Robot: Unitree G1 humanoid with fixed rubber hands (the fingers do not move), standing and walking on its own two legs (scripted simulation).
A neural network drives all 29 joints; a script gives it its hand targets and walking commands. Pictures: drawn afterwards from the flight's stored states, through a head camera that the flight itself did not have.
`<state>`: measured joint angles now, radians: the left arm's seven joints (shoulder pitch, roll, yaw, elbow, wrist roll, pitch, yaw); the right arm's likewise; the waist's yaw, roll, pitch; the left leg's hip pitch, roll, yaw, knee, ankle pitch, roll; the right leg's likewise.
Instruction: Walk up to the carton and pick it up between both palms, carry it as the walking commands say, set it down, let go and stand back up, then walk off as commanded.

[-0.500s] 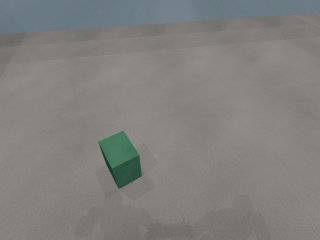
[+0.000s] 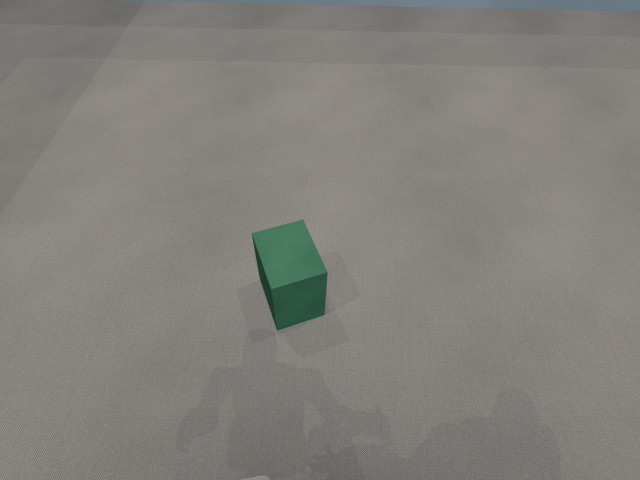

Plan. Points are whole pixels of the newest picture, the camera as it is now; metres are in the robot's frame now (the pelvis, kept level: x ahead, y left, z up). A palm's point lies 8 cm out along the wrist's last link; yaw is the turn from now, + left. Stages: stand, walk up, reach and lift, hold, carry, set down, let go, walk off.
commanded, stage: walk off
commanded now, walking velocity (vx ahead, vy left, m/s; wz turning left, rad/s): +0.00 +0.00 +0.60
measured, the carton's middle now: (289, 276) +0.81 +0.11 -0.63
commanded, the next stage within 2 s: none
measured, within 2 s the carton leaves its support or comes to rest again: neither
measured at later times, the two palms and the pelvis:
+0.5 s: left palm out of the picture +0.04 +0.31 -0.10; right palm out of the picture +0.12 -0.25 -0.10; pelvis -0.02 +0.02 +0.01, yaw +16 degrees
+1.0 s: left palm out of the picture -0.15 +0.29 -0.12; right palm (418, 423) +0.23 -0.12 -0.10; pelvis -0.05 +0.01 -0.01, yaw +35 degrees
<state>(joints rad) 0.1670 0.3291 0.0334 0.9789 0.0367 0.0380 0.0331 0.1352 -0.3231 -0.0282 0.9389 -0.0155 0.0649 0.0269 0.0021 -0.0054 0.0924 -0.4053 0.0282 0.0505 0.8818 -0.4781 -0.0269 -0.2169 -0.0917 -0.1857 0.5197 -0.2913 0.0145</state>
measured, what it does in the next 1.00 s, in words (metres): steps on the spot, turning left: left foot, then right foot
